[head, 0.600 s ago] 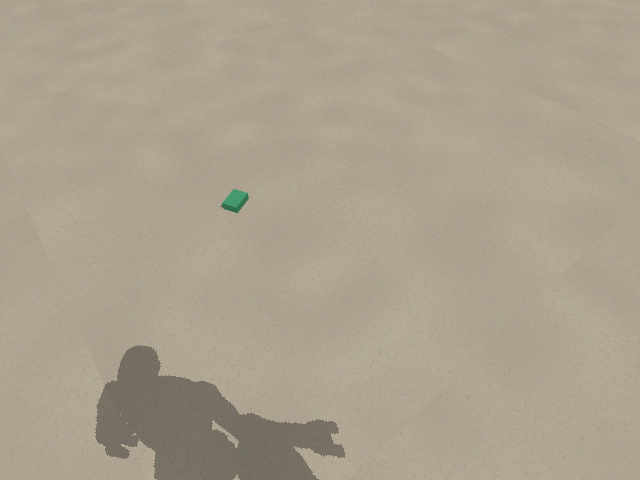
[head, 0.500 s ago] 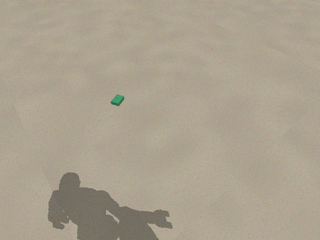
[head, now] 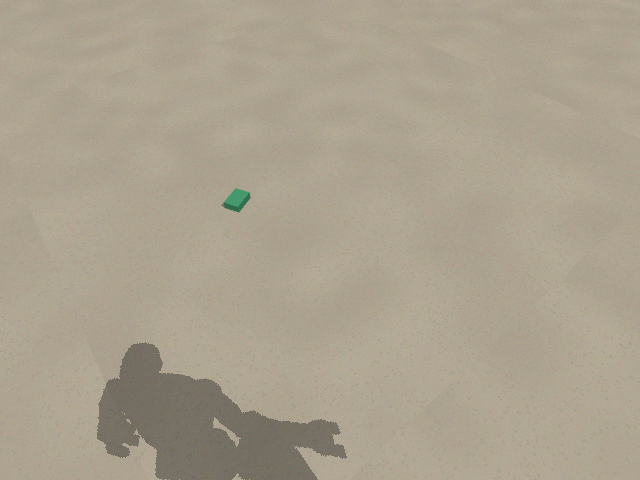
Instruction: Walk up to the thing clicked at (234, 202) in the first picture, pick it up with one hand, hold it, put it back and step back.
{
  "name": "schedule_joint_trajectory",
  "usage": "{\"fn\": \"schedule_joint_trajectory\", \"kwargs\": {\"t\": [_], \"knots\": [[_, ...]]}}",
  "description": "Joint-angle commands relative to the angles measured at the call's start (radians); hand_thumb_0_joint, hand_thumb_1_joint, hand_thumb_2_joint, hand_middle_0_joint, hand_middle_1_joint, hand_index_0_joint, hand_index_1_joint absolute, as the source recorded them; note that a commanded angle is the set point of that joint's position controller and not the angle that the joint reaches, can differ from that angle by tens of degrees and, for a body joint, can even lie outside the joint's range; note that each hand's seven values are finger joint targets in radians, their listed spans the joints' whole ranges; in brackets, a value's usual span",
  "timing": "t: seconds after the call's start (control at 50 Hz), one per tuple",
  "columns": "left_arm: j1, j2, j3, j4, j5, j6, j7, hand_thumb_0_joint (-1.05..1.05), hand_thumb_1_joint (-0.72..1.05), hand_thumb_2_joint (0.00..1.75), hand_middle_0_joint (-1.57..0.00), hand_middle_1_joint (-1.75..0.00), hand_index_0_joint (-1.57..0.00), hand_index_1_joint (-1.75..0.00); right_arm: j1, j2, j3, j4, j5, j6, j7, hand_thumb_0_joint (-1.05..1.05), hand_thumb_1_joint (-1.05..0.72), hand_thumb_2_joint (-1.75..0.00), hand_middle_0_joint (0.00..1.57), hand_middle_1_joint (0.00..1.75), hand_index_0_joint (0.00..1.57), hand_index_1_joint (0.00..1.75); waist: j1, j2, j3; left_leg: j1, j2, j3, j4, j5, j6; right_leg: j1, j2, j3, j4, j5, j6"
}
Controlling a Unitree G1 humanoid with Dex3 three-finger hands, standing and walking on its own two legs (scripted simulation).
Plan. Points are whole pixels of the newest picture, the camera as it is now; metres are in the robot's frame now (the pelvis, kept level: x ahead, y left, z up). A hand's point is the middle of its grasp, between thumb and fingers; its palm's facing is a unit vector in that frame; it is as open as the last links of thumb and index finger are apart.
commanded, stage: stand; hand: left
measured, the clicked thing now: (237, 200) +1.36 +0.40 -0.77
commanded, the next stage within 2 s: walk up in 0.52 s
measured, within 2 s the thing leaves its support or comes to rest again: neither
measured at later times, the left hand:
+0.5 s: hand out of the picture +0.07 +0.25 -0.16, palm faces -0.02 -0.94 -0.33, open 7.4 cm
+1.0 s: hand out of the picture +0.14 +0.36 -0.17, palm faces +0.29 -0.92 -0.27, open 7.4 cm
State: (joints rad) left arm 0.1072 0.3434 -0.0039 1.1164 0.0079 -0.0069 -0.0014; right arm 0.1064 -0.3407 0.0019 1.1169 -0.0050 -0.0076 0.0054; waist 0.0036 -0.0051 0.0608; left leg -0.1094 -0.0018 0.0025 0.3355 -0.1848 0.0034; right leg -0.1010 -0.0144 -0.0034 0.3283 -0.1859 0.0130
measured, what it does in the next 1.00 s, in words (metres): walks ahead, turning left: left foot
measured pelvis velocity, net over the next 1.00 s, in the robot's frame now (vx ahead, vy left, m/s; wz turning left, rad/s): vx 0.12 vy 0.06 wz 0.35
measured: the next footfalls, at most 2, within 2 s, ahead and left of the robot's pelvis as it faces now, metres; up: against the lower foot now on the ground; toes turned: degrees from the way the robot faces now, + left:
left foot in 0.82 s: +0.15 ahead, +0.19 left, +0.00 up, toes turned +23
right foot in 1.30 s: +0.51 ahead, -0.03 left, +0.00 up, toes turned +29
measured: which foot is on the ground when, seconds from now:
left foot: down 0.00-0.58, up 0.60-0.80, down 0.82-1.00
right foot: down 0.00-0.82, up 0.84-1.00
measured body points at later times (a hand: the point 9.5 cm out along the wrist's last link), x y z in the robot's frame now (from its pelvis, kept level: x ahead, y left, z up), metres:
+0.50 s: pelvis +0.00 +0.00 +0.00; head +0.01 +0.00 +0.45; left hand +0.07 +0.30 -0.13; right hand +0.08 -0.30 -0.13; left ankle +0.00 +0.12 -0.75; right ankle +0.00 -0.13 -0.75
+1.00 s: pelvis +0.12 +0.06 -0.02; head +0.09 +0.11 +0.43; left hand +0.13 +0.41 -0.15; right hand +0.27 -0.26 -0.08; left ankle +0.11 +0.18 -0.75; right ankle +0.17 -0.06 -0.69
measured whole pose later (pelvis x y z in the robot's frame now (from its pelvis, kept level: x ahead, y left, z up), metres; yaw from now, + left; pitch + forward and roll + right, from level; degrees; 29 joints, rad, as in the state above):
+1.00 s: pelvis +0.12 +0.06 -0.02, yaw +20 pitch -3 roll +2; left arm 0.14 0.48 0.08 0.87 0.05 0.03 -0.13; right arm 0.32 -0.43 -0.05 0.93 0.00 -0.06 0.02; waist 0.00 -0.16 0.04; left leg -0.25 -0.02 0.06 0.54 -0.24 0.04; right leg -0.46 -0.06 0.02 1.09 -0.39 0.00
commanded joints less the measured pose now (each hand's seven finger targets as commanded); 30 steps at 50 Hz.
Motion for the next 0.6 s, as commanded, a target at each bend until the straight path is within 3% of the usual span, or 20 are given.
{"fn": "schedule_joint_trajectory", "kwargs": {"t": [0.0,0.26,0.48,0.5,0.52,0.54,0.56,0.58], "knots": [[-0.032,0.211,0.041,-0.064,0.003,-0.024,0.011,0.0,0.9,0.9,-0.2,-0.3,-0.2,-0.3,-0.04,-0.217,-0.04,-0.064,-0.004,-0.027,-0.016,0.0,-0.9,-0.9,0.2,0.3,0.2,0.3,-0.001,0.017,-0.095,0.013,0.128,-0.103,-0.054,0.15,0.022,0.01,-0.118,0.084,-0.041,0.131,-0.038],[-0.024,0.209,0.04,-0.062,0.002,-0.024,0.01,0.0,0.9,0.9,-0.2,-0.3,-0.2,-0.3,-0.04,-0.219,-0.039,-0.061,-0.003,-0.027,-0.015,0.0,-0.9,-0.9,0.2,0.3,0.2,0.3,0.0,0.017,-0.079,0.012,0.127,-0.106,-0.059,0.128,0.022,0.001,-0.116,0.087,-0.053,0.115,-0.037],[-0.026,0.212,0.04,-0.062,0.0,-0.025,0.011,0.0,0.9,0.9,-0.2,-0.3,-0.2,-0.3,-0.035,-0.219,-0.037,-0.06,-0.002,-0.028,-0.016,0.0,-0.9,-0.9,0.2,0.3,0.2,0.3,-0.001,0.014,-0.084,0.02,0.127,-0.104,-0.056,0.167,0.021,0.011,-0.118,0.085,-0.047,0.148,-0.036],[-0.053,0.357,0.145,-0.168,0.027,-0.039,-0.026,0.0,0.9,0.9,-0.2,-0.3,-0.2,-0.3,0.056,-0.348,-0.112,-0.118,0.008,-0.035,0.016,0.0,-0.9,-0.9,0.2,0.3,0.2,0.3,0.032,-0.057,-0.128,-0.226,0.107,-0.276,-0.005,-0.348,0.097,0.155,-0.074,0.003,0.11,-0.37,-0.071],[-0.023,0.354,0.15,-0.175,0.043,-0.04,-0.038,0.0,0.9,0.9,-0.2,-0.3,-0.2,-0.3,-0.014,-0.346,-0.108,-0.146,0.001,-0.036,0.029,0.0,-0.9,-0.9,0.2,0.3,0.2,0.3,0.07,-0.045,-0.03,-0.451,0.088,-0.275,-0.016,-0.449,0.071,0.201,-0.105,0.06,0.095,-0.524,-0.104],[0.082,0.359,0.161,-0.184,0.045,-0.044,-0.046,0.0,0.9,0.9,-0.2,-0.3,-0.2,-0.3,-0.128,-0.32,-0.099,-0.208,-0.005,-0.041,0.036,0.0,-0.9,-0.9,0.2,0.3,0.2,0.3,0.143,-0.056,-0.006,-0.631,0.034,-0.16,0.072,-0.361,0.027,0.316,-0.191,0.123,-0.01,-0.571,-0.146],[0.157,0.391,0.177,-0.173,0.041,-0.042,-0.048,0.0,0.9,0.9,-0.2,-0.3,-0.2,-0.3,-0.214,-0.251,-0.092,-0.269,-0.012,-0.043,0.038,0.0,-0.9,-0.9,0.2,0.3,0.2,0.3,0.197,-0.224,0.009,-0.797,-0.045,0.056,0.307,-0.198,-0.018,0.418,-0.361,0.25,-0.226,-0.643,-0.207],[0.075,0.397,0.181,-0.219,0.041,-0.045,-0.048,0.0,0.9,0.9,-0.2,-0.3,-0.2,-0.3,-0.192,-0.245,-0.102,-0.27,-0.023,-0.043,0.034,0.0,-0.9,-0.9,0.2,0.3,0.2,0.3,0.177,-0.257,0.029,-0.792,0.057,0.035,0.518,-0.247,-0.008,0.297,-0.516,0.34,-0.266,-0.534,-0.266]]}}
